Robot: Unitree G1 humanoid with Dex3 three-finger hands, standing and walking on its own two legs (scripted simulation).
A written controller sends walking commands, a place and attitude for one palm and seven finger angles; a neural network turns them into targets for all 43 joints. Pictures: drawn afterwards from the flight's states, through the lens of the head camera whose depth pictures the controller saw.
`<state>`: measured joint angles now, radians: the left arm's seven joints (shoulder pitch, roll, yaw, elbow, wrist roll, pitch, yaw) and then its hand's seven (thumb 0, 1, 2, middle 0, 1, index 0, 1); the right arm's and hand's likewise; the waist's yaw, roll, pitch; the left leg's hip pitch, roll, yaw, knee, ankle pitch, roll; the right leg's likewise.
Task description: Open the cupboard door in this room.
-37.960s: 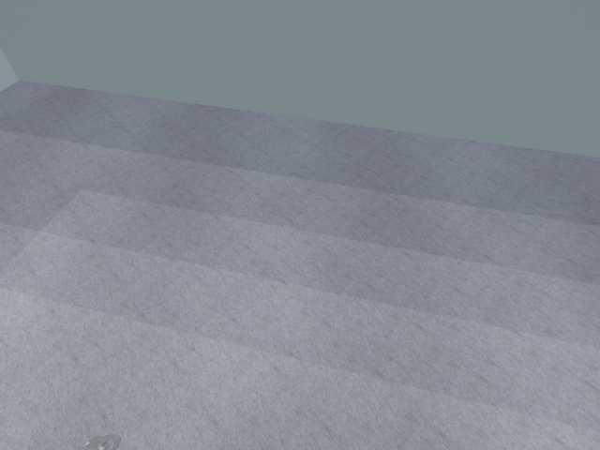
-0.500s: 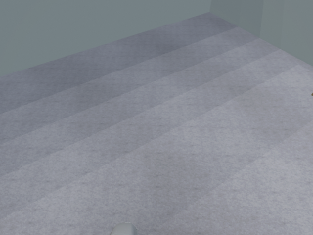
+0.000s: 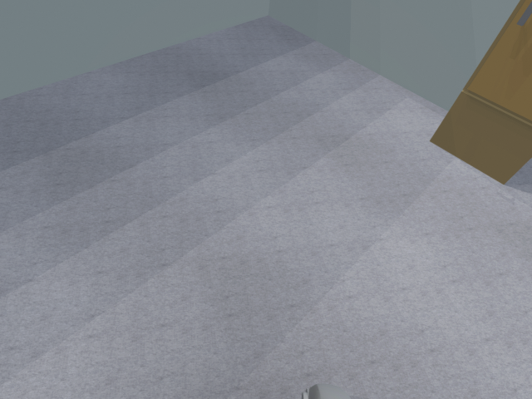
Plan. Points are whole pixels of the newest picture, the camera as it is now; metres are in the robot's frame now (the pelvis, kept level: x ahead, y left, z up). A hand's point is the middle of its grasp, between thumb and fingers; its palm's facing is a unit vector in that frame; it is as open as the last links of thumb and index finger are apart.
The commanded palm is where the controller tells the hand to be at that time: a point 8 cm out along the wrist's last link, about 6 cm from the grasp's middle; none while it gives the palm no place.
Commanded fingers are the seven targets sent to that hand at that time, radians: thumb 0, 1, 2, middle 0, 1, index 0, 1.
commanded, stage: turn or walk to find it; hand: left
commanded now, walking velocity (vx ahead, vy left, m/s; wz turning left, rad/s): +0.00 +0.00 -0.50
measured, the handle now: out of the picture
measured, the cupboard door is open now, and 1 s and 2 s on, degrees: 0 0 0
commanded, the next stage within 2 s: stand and wait in 1.86 s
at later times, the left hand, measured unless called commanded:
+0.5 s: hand out of the picture +0.14 +0.09 -0.16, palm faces -0.25 -0.94 -0.23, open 7.3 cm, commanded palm none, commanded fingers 0.00 0.90 0.90 -0.20 -0.30 -0.20 -0.30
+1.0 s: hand (229, 292) +0.34 +0.09 -0.18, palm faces -0.38 -0.91 -0.17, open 7.4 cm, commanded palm none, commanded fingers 0.00 0.90 0.90 -0.20 -0.30 -0.20 -0.30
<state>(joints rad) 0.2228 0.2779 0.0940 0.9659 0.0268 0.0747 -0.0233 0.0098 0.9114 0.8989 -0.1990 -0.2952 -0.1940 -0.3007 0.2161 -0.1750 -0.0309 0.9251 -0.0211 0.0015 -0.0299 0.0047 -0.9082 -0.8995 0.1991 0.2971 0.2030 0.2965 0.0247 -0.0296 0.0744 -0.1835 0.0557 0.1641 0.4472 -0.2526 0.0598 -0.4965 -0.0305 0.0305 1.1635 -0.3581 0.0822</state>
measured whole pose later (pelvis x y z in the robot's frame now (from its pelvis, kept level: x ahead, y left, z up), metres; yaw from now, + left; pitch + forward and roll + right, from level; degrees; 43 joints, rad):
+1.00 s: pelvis +0.24 -0.07 +0.00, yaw -27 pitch -1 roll -1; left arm 0.28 0.22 0.07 1.04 0.03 0.00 -0.02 0.01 0.91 0.90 -0.20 -0.30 -0.19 -0.30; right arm 0.24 -0.16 -0.04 0.97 -0.03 -0.07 -0.02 0.00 -0.92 -0.90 0.20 0.30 0.20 0.30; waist 0.03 -0.03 0.04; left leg -0.20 0.04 0.19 0.45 -0.24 0.05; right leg -0.53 -0.06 -0.02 1.24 -0.27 -0.01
